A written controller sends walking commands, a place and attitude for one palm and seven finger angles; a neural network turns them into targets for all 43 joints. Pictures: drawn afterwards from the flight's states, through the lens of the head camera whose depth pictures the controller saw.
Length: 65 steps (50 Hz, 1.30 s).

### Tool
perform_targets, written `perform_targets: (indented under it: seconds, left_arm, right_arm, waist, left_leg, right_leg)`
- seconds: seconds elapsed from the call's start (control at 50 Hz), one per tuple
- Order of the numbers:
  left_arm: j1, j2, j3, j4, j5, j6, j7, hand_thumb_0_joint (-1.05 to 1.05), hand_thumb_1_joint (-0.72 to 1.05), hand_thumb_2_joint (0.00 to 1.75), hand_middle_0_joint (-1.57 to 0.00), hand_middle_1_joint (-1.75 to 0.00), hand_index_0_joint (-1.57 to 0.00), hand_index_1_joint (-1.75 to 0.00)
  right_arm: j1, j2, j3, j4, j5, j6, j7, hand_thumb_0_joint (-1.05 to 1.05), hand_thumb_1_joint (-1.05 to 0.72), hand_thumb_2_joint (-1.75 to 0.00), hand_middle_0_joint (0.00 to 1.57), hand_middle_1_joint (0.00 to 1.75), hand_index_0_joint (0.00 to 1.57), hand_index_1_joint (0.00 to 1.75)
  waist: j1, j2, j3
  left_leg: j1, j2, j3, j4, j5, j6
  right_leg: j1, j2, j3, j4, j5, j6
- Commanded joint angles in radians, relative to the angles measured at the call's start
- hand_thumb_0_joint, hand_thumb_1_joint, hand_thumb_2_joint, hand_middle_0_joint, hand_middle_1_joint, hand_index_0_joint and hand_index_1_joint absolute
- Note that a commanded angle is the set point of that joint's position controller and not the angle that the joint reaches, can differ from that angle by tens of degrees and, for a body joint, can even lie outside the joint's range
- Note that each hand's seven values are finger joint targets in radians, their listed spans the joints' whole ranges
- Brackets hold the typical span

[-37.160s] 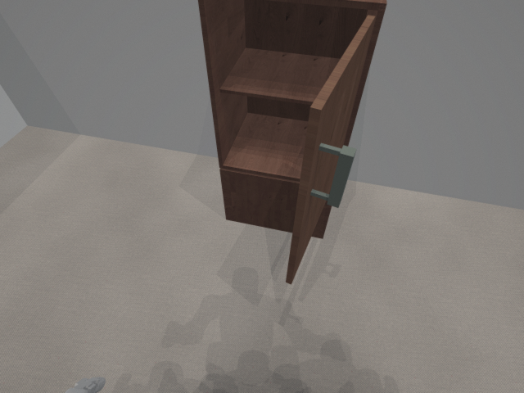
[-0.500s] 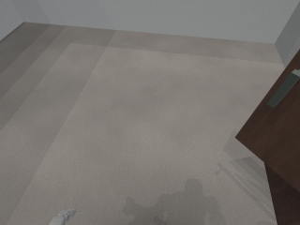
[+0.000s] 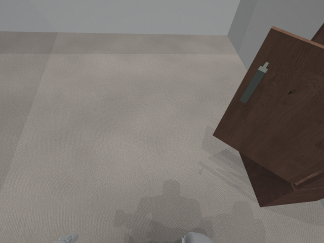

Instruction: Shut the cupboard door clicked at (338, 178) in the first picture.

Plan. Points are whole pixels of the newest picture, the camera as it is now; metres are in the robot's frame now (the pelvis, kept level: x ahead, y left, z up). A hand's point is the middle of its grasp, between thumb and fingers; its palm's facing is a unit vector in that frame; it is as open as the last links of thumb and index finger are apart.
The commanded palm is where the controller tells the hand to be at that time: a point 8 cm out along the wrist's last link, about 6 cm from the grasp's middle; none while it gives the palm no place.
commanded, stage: turn to face it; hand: left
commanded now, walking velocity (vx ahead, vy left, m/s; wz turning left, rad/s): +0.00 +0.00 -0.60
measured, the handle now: (254, 82) +0.63 -0.28 +0.02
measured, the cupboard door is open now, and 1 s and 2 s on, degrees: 47 47 47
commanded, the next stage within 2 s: take the last steps up to it in 0.86 s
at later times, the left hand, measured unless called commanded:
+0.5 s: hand (107, 237) +0.15 +0.15 -0.17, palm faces -0.25 -0.94 -0.23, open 7.4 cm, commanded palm none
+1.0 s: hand (128, 211) +0.22 +0.10 -0.17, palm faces -0.49 -0.83 -0.26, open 7.4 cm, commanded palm none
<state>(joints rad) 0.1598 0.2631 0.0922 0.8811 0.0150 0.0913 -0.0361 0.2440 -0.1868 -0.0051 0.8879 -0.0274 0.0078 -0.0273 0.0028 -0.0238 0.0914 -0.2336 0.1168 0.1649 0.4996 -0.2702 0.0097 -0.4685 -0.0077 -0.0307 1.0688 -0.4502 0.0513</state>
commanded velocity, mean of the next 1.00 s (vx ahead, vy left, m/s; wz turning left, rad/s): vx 0.01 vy -0.01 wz -0.43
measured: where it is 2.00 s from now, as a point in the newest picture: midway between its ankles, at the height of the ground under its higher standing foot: outside the picture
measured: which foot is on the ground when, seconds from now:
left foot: down 0.00-0.18, up 0.20-0.54, down 0.56-0.94, up 0.96-1.00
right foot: up 0.00-0.18, down 0.20-0.56, up 0.58-0.92, down 0.94-1.00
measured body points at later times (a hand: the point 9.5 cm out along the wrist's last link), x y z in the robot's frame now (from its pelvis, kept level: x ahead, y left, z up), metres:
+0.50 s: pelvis +0.02 -0.02 -0.01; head +0.07 -0.03 +0.44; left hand +0.16 +0.20 -0.15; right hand +0.04 -0.30 -0.14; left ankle +0.07 +0.10 -0.71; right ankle -0.02 -0.14 -0.74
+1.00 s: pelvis +0.03 -0.02 -0.02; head +0.05 -0.05 +0.43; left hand +0.24 +0.15 -0.15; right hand -0.09 -0.25 -0.17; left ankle +0.08 +0.09 -0.73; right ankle -0.04 -0.11 -0.74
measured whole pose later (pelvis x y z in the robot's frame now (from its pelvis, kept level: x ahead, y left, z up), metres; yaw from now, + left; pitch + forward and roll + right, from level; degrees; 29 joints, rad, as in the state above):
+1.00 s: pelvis +0.03 -0.02 -0.02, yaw -30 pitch +0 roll -1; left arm 0.16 0.21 0.05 0.92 0.02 0.03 -0.01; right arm 0.28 -0.24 -0.04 0.99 -0.01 0.05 -0.02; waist -0.03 0.06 0.06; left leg -0.33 0.12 0.13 0.76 -0.47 -0.04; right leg -0.24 0.00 -0.05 0.57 -0.34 -0.01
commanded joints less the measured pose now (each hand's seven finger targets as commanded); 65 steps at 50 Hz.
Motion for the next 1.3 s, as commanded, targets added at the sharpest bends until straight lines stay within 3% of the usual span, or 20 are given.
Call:
perform_targets:
  seconds: [0.0,0.12,0.14,0.16,0.18,0.28,0.5,0.56,0.68,0.82,0.88,0.92,0.94,0.98,1.04,1.14,1.2,1.22,1.24,1.28]
  left_arm:
    - [-0.061,0.024,0.002,-0.095,0.003,-0.03,-0.006,0.0,0.9,0.9,-0.2,-0.3,-0.2,-0.3]
    - [0.017,0.051,0.003,-0.074,0.004,-0.048,0.002,0.0,0.9,0.9,-0.2,-0.3,-0.2,-0.3]
    - [0.094,0.097,0.013,-0.051,0.009,-0.057,0.008,0.0,0.9,0.9,-0.2,-0.3,-0.2,-0.3]
    - [0.139,0.208,0.032,-0.037,0.018,-0.071,0.021,0.0,0.9,0.9,-0.2,-0.3,-0.2,-0.3]
    - [0.181,0.247,0.032,-0.022,0.001,-0.071,0.031,0.0,0.9,0.9,-0.2,-0.3,-0.2,-0.3]
    - [0.014,0.149,0.015,-0.065,0.003,-0.076,0.05,0.0,0.9,0.9,-0.2,-0.3,-0.2,-0.3]
    - [-0.014,0.167,0.027,-0.062,0.004,-0.06,0.043,0.0,0.9,0.9,-0.2,-0.3,-0.2,-0.3]
    - [0.041,0.066,0.004,-0.098,-0.005,-0.052,0.027,0.0,0.9,0.9,-0.2,-0.3,-0.2,-0.3]
    - [0.033,0.049,0.009,-0.044,0.004,-0.034,0.005,0.0,0.9,0.9,-0.2,-0.3,-0.2,-0.3]
    - [-0.013,0.013,-0.015,-0.042,0.004,-0.043,0.014,0.0,0.9,0.9,-0.2,-0.3,-0.2,-0.3]
    - [0.085,0.034,-0.011,-0.006,0.005,-0.053,0.02,0.0,0.9,0.9,-0.2,-0.3,-0.2,-0.3]
    - [0.136,0.173,0.011,0.016,0.019,-0.075,0.04,0.0,0.9,0.9,-0.2,-0.3,-0.2,-0.3]
    - [0.169,0.201,0.004,0.027,0.007,-0.079,0.043,0.0,0.9,0.9,-0.2,-0.3,-0.2,-0.3]
    - [0.12,0.161,0.008,0.034,0.01,-0.084,0.055,0.0,0.9,0.9,-0.2,-0.3,-0.2,-0.3]
    - [0.035,0.103,-0.006,0.017,0.009,-0.087,0.054,0.0,0.9,0.9,-0.2,-0.3,-0.2,-0.3]
    - [0.064,0.112,0.003,0.045,0.016,-0.094,0.042,0.0,0.9,0.9,-0.2,-0.3,-0.2,-0.3]
    - [0.034,0.088,0.003,0.052,0.004,-0.088,0.034,0.0,0.9,0.9,-0.2,-0.3,-0.2,-0.3]
    - [0.049,0.036,-0.007,0.045,0.002,-0.083,0.028,0.0,0.9,0.9,-0.2,-0.3,-0.2,-0.3]
    - [0.067,-0.027,-0.021,0.022,-0.004,-0.08,0.02,0.0,0.9,0.9,-0.2,-0.3,-0.2,-0.3]
    - [-0.034,0.02,-0.009,-0.009,0.024,-0.077,0.01,0.0,0.9,0.9,-0.2,-0.3,-0.2,-0.3]
  right_arm:
    - [0.075,-0.22,-0.079,-0.022,-0.002,-0.014,-0.013,0.0,-0.9,-0.9,0.2,0.3,0.2,0.3]
    - [0.028,-0.249,-0.096,-0.018,0.005,-0.003,0.002,0.0,-0.9,-0.9,0.2,0.3,0.2,0.3]
    - [0.011,-0.23,-0.097,-0.027,0.011,-0.002,0.008,0.0,-0.9,-0.9,0.2,0.3,0.2,0.3]
    - [-0.007,-0.146,-0.078,-0.066,0.018,0.003,0.013,0.0,-0.9,-0.9,0.2,0.3,0.2,0.3]
    - [-0.061,-0.151,-0.067,-0.096,0.015,0.018,0.008,0.0,-0.9,-0.9,0.2,0.3,0.2,0.3]
    - [-0.045,-0.152,-0.068,-0.054,0.011,0.022,0.006,0.0,-0.9,-0.9,0.2,0.3,0.2,0.3]
    - [0.029,-0.14,-0.062,-0.052,0.023,0.002,-0.003,0.0,-0.9,-0.9,0.2,0.3,0.2,0.3]
    - [0.094,-0.313,-0.084,-0.065,-0.003,-0.009,-0.011,0.0,-0.9,-0.9,0.2,0.3,0.2,0.3]
    - [-0.012,-0.206,-0.057,-0.062,-0.004,-0.015,-0.019,0.0,-0.9,-0.9,0.2,0.3,0.2,0.3]
    - [0.072,-0.216,-0.075,0.016,-0.004,-0.005,-0.008,0.0,-0.9,-0.9,0.2,0.3,0.2,0.3]
    - [0.033,-0.223,-0.082,0.021,0.007,0.002,-0.004,0.0,-0.9,-0.9,0.2,0.3,0.2,0.3]
    - [0.033,-0.109,-0.065,-0.001,0.02,0.005,0.01,0.0,-0.9,-0.9,0.2,0.3,0.2,0.3]
    - [-0.019,-0.108,-0.055,-0.015,0.017,0.019,0.007,0.0,-0.9,-0.9,0.2,0.3,0.2,0.3]
    - [-0.021,-0.125,-0.057,0.001,0.012,0.026,-0.004,0.0,-0.9,-0.9,0.2,0.3,0.2,0.3]
    - [0.023,-0.114,-0.058,0.038,0.004,0.015,0.013,0.0,-0.9,-0.9,0.2,0.3,0.2,0.3]
    - [0.012,-0.081,-0.057,0.028,-0.001,-0.001,0.022,0.0,-0.9,-0.9,0.2,0.3,0.2,0.3]
    - [0.152,-0.083,-0.048,0.073,-0.003,-0.026,0.009,0.0,-0.9,-0.9,0.2,0.3,0.2,0.3]
    - [0.231,-0.133,-0.059,0.099,-0.008,-0.037,0.003,0.0,-0.9,-0.9,0.2,0.3,0.2,0.3]
    - [0.314,-0.243,-0.077,0.116,-0.024,-0.044,-0.006,0.0,-0.9,-0.9,0.2,0.3,0.2,0.3]
    - [0.293,-0.253,-0.076,0.106,-0.022,-0.042,-0.018,0.0,-0.9,-0.9,0.2,0.3,0.2,0.3]
  waist:
    - [-0.044,0.22,-0.127]
    - [-0.001,0.213,-0.139]
    - [0.038,0.119,-0.168]
    - [0.062,-0.228,-0.161]
    - [0.088,-0.23,-0.146]
    - [-0.006,-0.143,-0.134]
    - [-0.05,-0.111,-0.138]
    - [-0.053,0.326,-0.164]
    - [-0.006,0.193,-0.116]
    - [-0.045,0.236,-0.136]
    - [0.009,0.179,-0.157]
    - [0.029,-0.194,-0.14]
    - [0.058,-0.168,-0.116]
    - [0.034,-0.265,-0.103]
    - [-0.014,-0.142,-0.093]
    - [0.002,-0.128,-0.039]
    - [-0.066,-0.082,-0.056]
    - [-0.089,0.09,-0.08]
    - [-0.109,0.37,-0.091]
    - [-0.108,0.246,-0.011]
  left_leg:
    - [0.187,0.237,-0.105,-0.131,0.483,0.113]
    - [0.075,0.236,-0.029,0.022,0.384,0.044]
    - [-0.018,0.193,0.011,0.149,0.262,-0.006]
    - [-0.288,0.045,0.073,0.364,-0.218,-0.074]
    - [-0.365,-0.023,-0.048,0.547,-0.385,-0.084]
    - [-0.36,-0.003,-0.16,0.619,-0.143,-0.104]
    - [0.003,-0.086,-0.131,0.013,0.034,-0.083]
    - [0.136,0.353,-0.539,-0.217,0.212,0.133]
    - [0.098,0.192,-0.219,-0.175,0.372,0.115]
    - [0.129,0.217,-0.173,-0.114,0.477,0.132]
    - [0.038,0.185,-0.115,-0.019,0.347,0.067]
    - [-0.279,-0.006,0.023,0.24,-0.188,-0.055]
    - [-0.29,-0.042,-0.071,0.408,-0.346,-0.059]
    - [-0.389,-0.039,-0.149,0.575,-0.303,-0.062]
    - [-0.319,-0.021,-0.122,0.563,-0.169,-0.074]
    - [-0.201,-0.045,-0.076,0.27,-0.162,-0.059]
    - [0.08,-0.073,-0.038,-0.022,0.01,-0.053]
    - [0.203,0.018,-0.188,-0.141,-0.052,-0.024]
    - [0.278,0.285,-0.534,-0.258,-0.172,0.071]
    - [0.135,0.361,-0.618,-0.343,-0.238,0.134]
  right_leg:
    - [-0.025,-0.024,-0.025,-0.137,0.007,0.001]
    - [0.248,0.005,-0.079,-0.551,0.2,-0.047]
    - [0.391,-0.049,-0.007,-0.673,0.326,-0.072]
    - [0.545,-0.293,0.312,-0.747,0.583,-0.163]
    - [0.469,-0.39,0.415,-0.73,0.797,-0.252]
    - [0.379,-0.232,0.258,-0.693,0.702,-0.238]
    - [0.189,-0.158,0.355,-0.594,0.552,-0.179]
    - [-0.06,0.07,0.068,-0.122,-0.187,-0.043]
    - [-0.049,-0.011,0.042,0.039,0.002,-0.005]
    - [0.107,0.003,-0.035,-0.314,-0.004,-0.029]
    - [0.306,0.007,-0.049,-0.605,0.246,-0.05]
    - [0.519,-0.302,0.317,-0.769,0.548,-0.16]
    - [0.408,-0.384,0.343,-0.761,0.674,-0.246]
    - [0.417,-0.331,0.37,-0.778,0.591,-0.291]
    - [0.349,-0.237,0.201,-0.78,0.408,-0.257]
    - [0.265,-0.216,0.239,-0.823,0.124,-0.265]
    - [0.132,-0.145,0.196,-0.709,0.041,-0.205]
    - [0.029,-0.067,0.133,-0.537,-0.016,-0.157]
    - [-0.143,0.053,-0.006,-0.261,-0.119,-0.096]
    - [-0.221,-0.003,0.076,0.029,-0.081,-0.091]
